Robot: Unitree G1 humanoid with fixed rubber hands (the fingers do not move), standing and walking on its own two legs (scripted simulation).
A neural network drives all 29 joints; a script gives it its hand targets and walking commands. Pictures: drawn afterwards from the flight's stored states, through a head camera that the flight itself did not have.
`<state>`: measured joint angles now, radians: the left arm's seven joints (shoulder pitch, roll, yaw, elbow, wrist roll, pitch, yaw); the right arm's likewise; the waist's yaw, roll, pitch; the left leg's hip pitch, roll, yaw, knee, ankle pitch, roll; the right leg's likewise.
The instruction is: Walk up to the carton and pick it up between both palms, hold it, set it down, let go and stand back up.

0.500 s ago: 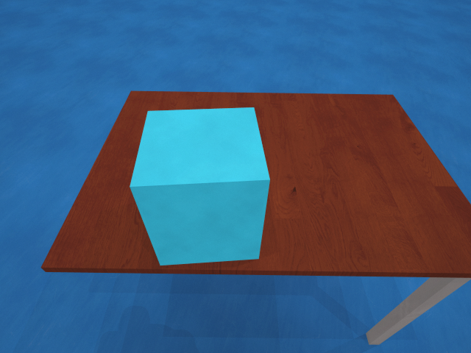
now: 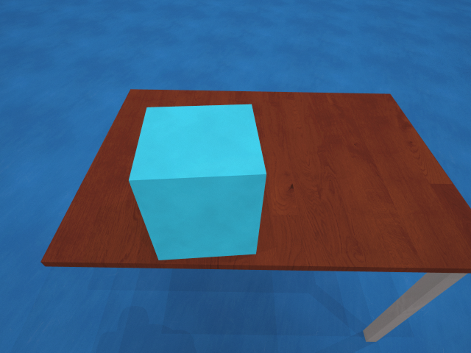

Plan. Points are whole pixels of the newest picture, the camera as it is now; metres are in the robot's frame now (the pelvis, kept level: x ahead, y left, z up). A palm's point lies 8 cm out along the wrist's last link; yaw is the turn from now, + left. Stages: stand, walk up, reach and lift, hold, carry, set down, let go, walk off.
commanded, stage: stand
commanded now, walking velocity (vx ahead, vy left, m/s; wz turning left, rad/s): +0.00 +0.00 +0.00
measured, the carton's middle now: (204, 184) +0.45 +0.07 +0.03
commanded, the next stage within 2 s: none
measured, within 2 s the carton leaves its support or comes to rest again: neither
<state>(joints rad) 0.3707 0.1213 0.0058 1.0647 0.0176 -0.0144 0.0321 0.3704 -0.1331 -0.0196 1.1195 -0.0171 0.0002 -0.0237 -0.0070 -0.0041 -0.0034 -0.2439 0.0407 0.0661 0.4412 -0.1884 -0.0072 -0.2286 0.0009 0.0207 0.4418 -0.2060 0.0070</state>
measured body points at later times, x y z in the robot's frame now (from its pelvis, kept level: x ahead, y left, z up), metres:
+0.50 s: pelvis -0.01 +0.00 +0.00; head -0.01 +0.01 +0.45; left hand -0.05 +0.21 -0.16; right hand -0.06 -0.21 -0.16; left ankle +0.03 +0.12 -0.74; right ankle +0.02 -0.12 -0.74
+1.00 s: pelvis -0.01 +0.01 +0.00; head +0.00 +0.01 +0.45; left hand -0.05 +0.21 -0.16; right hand -0.05 -0.20 -0.16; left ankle +0.03 +0.12 -0.74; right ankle +0.02 -0.12 -0.74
